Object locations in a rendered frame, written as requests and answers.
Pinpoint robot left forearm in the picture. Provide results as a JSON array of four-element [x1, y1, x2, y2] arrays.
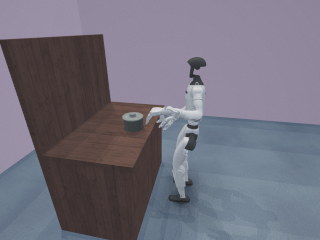
[[162, 106, 201, 121]]

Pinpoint robot right hand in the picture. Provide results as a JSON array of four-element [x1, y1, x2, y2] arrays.
[[159, 116, 175, 132]]

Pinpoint robot left shin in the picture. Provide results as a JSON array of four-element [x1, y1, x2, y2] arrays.
[[172, 169, 186, 198]]

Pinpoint lid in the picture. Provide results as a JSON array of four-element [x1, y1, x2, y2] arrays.
[[122, 112, 143, 122]]

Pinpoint robot right forearm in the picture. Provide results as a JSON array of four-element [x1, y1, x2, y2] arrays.
[[172, 106, 186, 121]]

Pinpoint table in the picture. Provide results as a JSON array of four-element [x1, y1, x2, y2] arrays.
[[0, 34, 165, 240]]

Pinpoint pot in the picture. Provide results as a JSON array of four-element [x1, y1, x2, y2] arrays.
[[124, 118, 144, 132]]

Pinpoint robot left hand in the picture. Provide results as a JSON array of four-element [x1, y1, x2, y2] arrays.
[[146, 107, 165, 125]]

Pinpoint humanoid robot torso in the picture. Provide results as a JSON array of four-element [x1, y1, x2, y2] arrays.
[[184, 82, 206, 141]]

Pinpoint left robot upper arm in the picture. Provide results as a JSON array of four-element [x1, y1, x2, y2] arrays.
[[191, 86, 204, 122]]

